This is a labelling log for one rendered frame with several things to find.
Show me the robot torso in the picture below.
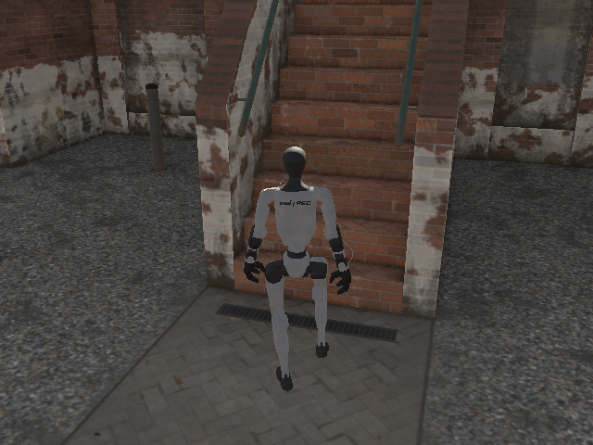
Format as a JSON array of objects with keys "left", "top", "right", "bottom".
[{"left": 273, "top": 183, "right": 318, "bottom": 278}]

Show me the left robot shin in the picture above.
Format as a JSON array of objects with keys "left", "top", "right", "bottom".
[{"left": 271, "top": 316, "right": 289, "bottom": 378}]

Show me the right robot forearm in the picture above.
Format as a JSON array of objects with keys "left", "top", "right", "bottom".
[{"left": 329, "top": 225, "right": 348, "bottom": 272}]

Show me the left robot hand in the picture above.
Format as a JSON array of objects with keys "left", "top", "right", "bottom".
[{"left": 244, "top": 261, "right": 265, "bottom": 283}]

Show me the right robot hand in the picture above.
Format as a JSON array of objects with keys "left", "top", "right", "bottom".
[{"left": 330, "top": 269, "right": 351, "bottom": 295}]

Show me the left robot upper arm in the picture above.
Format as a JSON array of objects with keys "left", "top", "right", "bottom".
[{"left": 252, "top": 187, "right": 276, "bottom": 239}]

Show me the left robot forearm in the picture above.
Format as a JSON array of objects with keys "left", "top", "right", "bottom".
[{"left": 245, "top": 224, "right": 262, "bottom": 263}]

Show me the right robot upper arm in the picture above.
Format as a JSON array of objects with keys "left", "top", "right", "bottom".
[{"left": 314, "top": 186, "right": 338, "bottom": 239}]

